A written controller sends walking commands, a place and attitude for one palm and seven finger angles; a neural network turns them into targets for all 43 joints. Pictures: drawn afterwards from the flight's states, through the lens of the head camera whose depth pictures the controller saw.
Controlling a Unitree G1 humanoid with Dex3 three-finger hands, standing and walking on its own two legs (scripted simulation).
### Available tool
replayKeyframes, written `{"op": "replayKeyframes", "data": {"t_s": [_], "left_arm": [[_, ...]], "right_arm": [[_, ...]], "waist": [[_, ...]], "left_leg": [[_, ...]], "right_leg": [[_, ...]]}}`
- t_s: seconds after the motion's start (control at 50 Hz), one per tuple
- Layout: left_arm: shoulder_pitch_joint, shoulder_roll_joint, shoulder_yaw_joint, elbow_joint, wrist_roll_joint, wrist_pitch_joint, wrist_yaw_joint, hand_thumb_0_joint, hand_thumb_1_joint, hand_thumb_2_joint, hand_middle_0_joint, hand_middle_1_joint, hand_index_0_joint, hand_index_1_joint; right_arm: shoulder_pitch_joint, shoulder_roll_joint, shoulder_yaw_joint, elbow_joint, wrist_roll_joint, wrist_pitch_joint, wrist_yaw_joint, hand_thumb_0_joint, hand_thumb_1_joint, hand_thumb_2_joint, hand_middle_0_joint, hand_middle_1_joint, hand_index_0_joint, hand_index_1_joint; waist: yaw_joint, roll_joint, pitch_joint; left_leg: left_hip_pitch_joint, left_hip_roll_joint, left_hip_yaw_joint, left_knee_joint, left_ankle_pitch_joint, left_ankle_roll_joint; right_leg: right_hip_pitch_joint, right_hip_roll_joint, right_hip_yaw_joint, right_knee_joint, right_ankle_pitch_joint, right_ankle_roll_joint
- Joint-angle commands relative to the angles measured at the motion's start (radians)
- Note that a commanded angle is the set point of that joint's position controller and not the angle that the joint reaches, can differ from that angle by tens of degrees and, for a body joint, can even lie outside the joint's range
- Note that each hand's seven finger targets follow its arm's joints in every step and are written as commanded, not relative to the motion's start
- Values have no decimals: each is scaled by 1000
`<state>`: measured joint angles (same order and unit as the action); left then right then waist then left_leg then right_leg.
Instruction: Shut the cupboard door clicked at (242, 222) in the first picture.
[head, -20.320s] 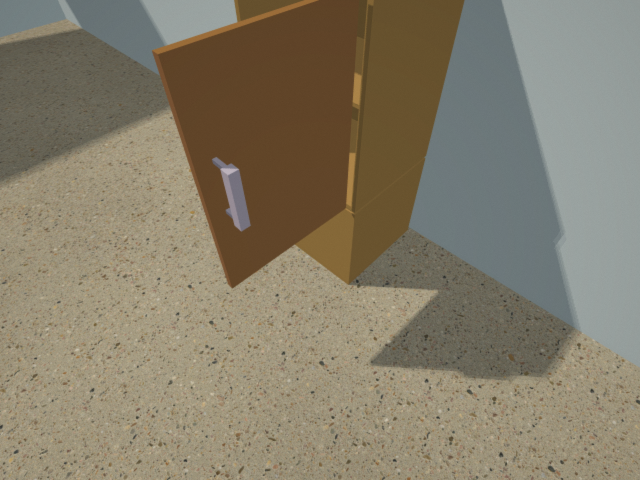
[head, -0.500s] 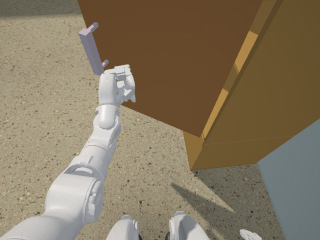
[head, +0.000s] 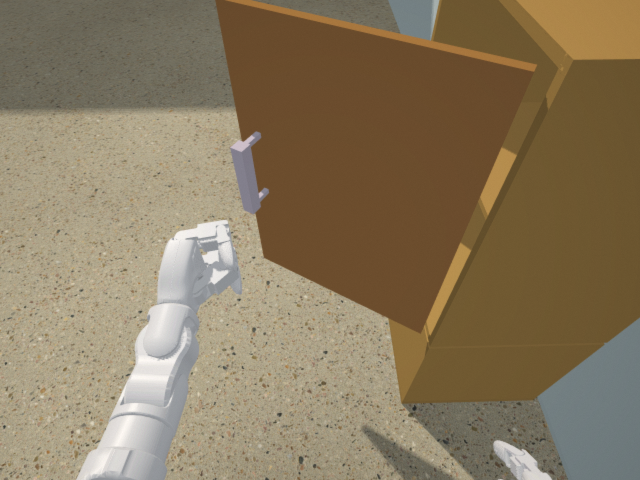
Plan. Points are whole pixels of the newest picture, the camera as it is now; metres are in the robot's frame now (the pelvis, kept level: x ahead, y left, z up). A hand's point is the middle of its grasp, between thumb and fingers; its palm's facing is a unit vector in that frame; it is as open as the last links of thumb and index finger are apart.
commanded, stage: draw the hand back to the body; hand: left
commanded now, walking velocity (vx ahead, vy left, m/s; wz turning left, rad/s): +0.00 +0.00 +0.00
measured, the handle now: (253, 173) +0.63 +0.13 +0.01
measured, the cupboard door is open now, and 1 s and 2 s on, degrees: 59 59 59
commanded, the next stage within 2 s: step back with the hand held close in 1.10 s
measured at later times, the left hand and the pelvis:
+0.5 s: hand (78, 314) +0.25 +0.23 +0.16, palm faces +0.26 -0.91 -0.32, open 4.4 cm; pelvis +0.02 +0.02 +0.04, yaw +2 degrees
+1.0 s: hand out of the picture +0.20 +0.28 +0.18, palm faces +0.46 -0.80 -0.39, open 7.3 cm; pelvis +0.02 +0.01 +0.04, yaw +2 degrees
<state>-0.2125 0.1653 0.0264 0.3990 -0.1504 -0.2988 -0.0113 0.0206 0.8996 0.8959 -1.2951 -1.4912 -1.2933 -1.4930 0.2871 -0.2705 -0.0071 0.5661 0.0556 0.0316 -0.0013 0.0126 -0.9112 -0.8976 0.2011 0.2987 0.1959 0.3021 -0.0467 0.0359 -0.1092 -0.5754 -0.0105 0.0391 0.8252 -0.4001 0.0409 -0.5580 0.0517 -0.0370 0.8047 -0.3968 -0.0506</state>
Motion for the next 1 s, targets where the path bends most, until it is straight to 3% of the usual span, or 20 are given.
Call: {"op": "replayKeyframes", "data": {"t_s": [0.0, 0.02, 0.04, 0.06, 0.14, 0.28, 0.32, 0.38, 0.5, 0.66, 0.7, 0.72, 0.8, 0.86, 0.92, 0.96, 0.98], "left_arm": [[-169, 154, 72, -371, -30, -26, -17, 0, 900, 900, -1163, -1350, -1163, -1350], [-134, 192, 4, -417, 46, 20, 16, 0, 900, 900, -1135, -1320, -1135, -1320], [-127, 185, 8, -482, 46, 49, 35, 0, 900, 900, -1107, -1290, -1107, -1290], [-77, 189, 16, -509, 44, 75, 41, 0, 900, 900, -1080, -1260, -1080, -1260], [0, 213, 40, -571, 59, 146, 67, 0, 900, 900, -970, -1140, -970, -1140], [164, 237, 91, -730, 64, 217, 84, 0, 900, 900, -777, -930, -777, -930], [218, 250, 112, -803, 67, 224, 91, 0, 900, 900, -723, -870, -723, -870], [303, 275, 149, -876, 69, 237, 99, 0, 900, 900, -640, -780, -640, -780], [454, 346, 288, -943, 65, 247, 113, 0, 900, 900, -475, -600, -475, -600], [580, 420, 431, -1017, 59, 224, 127, 0, 900, 900, -255, -360, -255, -360], [611, 437, 469, -1044, 55, 212, 133, 0, 900, 900, -200, -300, -200, -300], [615, 394, 429, -1023, 59, 210, 131, 0, 900, 900, -200, -300, -200, -300], [583, 352, 382, -950, 65, 219, 132, 0, 900, 900, -200, -300, -200, -300], [551, 385, 407, -959, 69, 208, 137, 0, 900, 900, -200, -300, -200, -300], [552, 398, 420, -1004, 68, 194, 140, 0, 900, 900, -200, -300, -200, -300], [569, 431, 450, -1020, 67, 191, 144, 0, 900, 900, -200, -300, -200, -300], [572, 416, 440, -1029, 65, 190, 144, 0, 900, 900, -200, -300, -200, -300]], "right_arm": [[-90, -91, -16, -166, 10, -58, -8, 0, -900, -900, 200, 300, 200, 300], [-138, -64, -18, -181, 13, -27, -27, 0, -900, -900, 200, 300, 200, 300], [-153, -63, -14, -199, 13, -18, -42, 0, -900, -900, 200, 300, 200, 300], [-157, -62, -12, -204, 12, -16, -52, 0, -900, -900, 200, 300, 200, 300], [-192, -56, 8, -191, 10, -4, -79, 0, -900, -900, 200, 300, 200, 300], [-222, -49, 31, -182, -3, -21, -87, 0, -900, -900, 200, 300, 200, 300], [-225, -48, 34, -180, -9, -34, -81, 0, -900, -900, 200, 300, 200, 300], [-229, -51, 35, -173, -15, -52, -75, 0, -900, -900, 200, 300, 200, 300], [-234, -50, 23, -158, -24, -67, -70, 0, -900, -900, 200, 300, 200, 300], [-245, -58, 10, -134, -20, -102, -67, 0, -900, -900, 200, 300, 200, 300], [-243, -57, 6, -133, -18, -117, -69, 0, -900, -900, 200, 300, 200, 300], [-237, -58, 6, -126, -21, -124, -68, 0, -900, -900, 200, 300, 200, 300], [-228, -77, -5, -111, -22, -134, -68, 0, -900, -900, 200, 300, 200, 300], [-226, -83, -8, -105, -25, -142, -74, 0, -900, -900, 200, 300, 200, 300], [-236, -69, -5, -110, -25, -152, -78, 0, -900, -900, 200, 300, 200, 300], [-240, -70, -3, -108, -27, -159, -79, 0, -900, -900, 200, 300, 200, 300], [-242, -62, 0, -110, -26, -162, -80, 0, -900, -900, 200, 300, 200, 300]], "waist": [[42, 12, -229], [49, -36, -227], [40, -36, -199], [44, -74, -176], [45, -58, -71], [59, 1, -41], [66, 48, -53], [74, 53, -48], [92, -19, -28], [108, 50, 27], [113, 53, 8], [104, 44, 30], [88, -16, 113], [94, -20, 93], [106, 16, 31], [115, 50, 20], [113, 54, 16]], "left_leg": [[195, 9, -49, -150, 215, 0], [219, 10, -57, -209, 202, -5], [236, 10, -53, -229, 206, -1], [231, 10, -54, -238, 212, 2], [316, 21, -66, -309, 242, 3], [441, 28, -80, -396, 324, -3], [478, 34, -91, -412, 393, -12], [505, 40, -94, -426, 473, -18], [499, 40, -86, -439, 522, -22], [461, 38, -86, -460, 419, -27], [464, 38, -87, -463, 407, -27], [461, 35, -85, -462, 409, -25], [439, 36, -83, -472, 321, -15], [437, 32, -87, -478, 292, -11], [456, 25, -78, -470, 302, -6], [449, 23, -72, -464, 317, -8], [451, 21, -70, -461, 330, -7]], "right_leg": [[177, -30, 31, -137, 280, 25], [248, -57, 83, -200, 252, 31], [267, -61, 85, -230, 254, 34], [289, -66, 84, -246, 266, 39], [306, -59, 59, -304, 282, 32], [396, -59, 37, -384, 328, 24], [420, -57, 28, -390, 363, 20], [446, -56, 25, -409, 399, 21], [486, -58, 16, -426, 433, 27], [480, -53, 19, -455, 342, 25], [487, -54, 18, -448, 335, 26], [472, -54, 15, -447, 336, 27], [412, -57, 20, -465, 266, 32], [425, -57, 20, -466, 239, 30], [458, -63, 28, -459, 250, 30], [478, -64, 35, -464, 268, 26], [482, -66, 34, -459, 284, 26]]}}
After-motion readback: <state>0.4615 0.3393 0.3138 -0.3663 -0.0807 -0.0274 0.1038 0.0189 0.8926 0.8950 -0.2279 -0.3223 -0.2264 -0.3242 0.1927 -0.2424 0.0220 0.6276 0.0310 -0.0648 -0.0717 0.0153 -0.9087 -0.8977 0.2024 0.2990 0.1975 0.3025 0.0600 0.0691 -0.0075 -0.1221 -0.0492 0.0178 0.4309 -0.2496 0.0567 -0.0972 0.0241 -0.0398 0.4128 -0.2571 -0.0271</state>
